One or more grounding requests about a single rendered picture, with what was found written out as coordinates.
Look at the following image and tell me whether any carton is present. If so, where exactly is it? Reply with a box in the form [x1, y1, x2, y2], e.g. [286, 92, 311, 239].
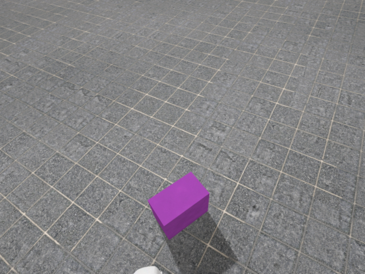
[148, 172, 209, 240]

